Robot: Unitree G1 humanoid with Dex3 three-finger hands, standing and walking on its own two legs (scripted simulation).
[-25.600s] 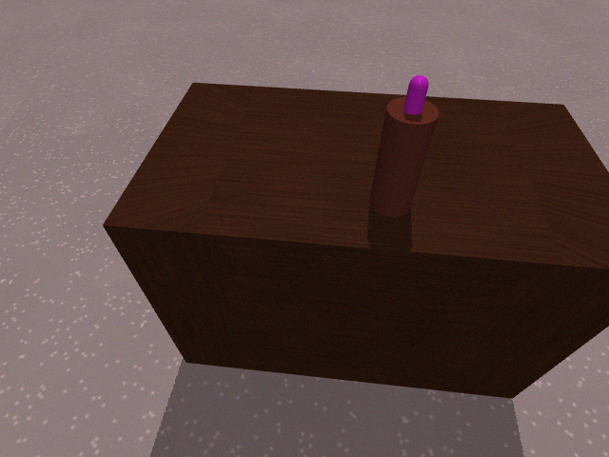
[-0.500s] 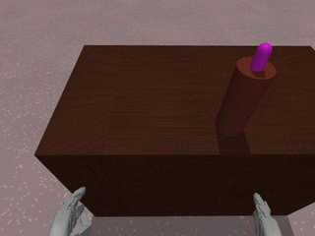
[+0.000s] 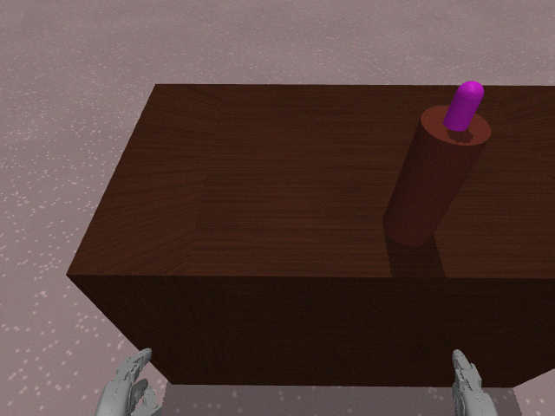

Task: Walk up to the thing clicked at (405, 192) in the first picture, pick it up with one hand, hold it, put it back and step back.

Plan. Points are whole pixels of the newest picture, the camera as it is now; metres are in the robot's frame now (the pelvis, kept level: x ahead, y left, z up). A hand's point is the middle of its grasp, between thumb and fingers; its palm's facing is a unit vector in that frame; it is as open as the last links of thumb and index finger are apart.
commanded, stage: home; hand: right
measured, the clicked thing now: (433, 169) +0.47 -0.19 +0.13
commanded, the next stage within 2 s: stand in 0.26 s
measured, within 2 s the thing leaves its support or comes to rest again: neither
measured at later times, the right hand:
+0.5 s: hand out of the picture +0.07 -0.25 -0.11, palm faces -0.03 +0.93 -0.36, open 16.5 cm
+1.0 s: hand out of the picture +0.03 -0.24 -0.09, palm faces -0.01 +0.94 -0.35, open 7.6 cm
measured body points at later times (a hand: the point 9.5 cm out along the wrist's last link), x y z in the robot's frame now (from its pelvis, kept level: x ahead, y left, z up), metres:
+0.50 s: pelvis -0.02 +0.00 +0.03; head +0.00 -0.01 +0.48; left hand +0.07 +0.30 -0.08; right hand +0.08 -0.30 -0.09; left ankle +0.00 +0.14 -0.68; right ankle -0.01 -0.14 -0.68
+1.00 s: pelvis -0.02 +0.00 +0.06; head -0.02 +0.01 +0.51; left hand +0.05 +0.30 -0.08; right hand +0.03 -0.29 -0.07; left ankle +0.00 +0.14 -0.68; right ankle -0.01 -0.14 -0.68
